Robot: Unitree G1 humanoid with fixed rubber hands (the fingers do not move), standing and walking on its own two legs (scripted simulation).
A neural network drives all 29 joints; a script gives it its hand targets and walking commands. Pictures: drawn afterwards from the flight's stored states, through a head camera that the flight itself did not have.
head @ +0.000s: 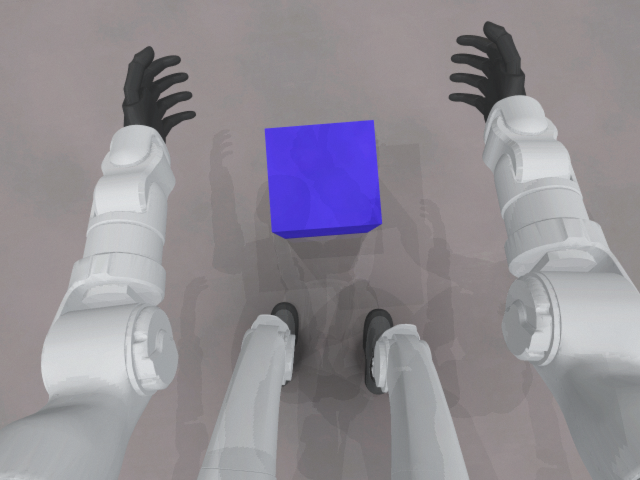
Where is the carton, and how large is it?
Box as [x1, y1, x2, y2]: [265, 120, 381, 238]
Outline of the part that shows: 373,120 265,128 271,227 273,232 284,238 367,232 381,223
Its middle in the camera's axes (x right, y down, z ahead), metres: +0.01 -0.12 +0.86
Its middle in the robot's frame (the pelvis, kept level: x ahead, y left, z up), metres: +0.50 +0.04 -0.52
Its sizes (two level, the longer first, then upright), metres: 0.210 0.200 0.250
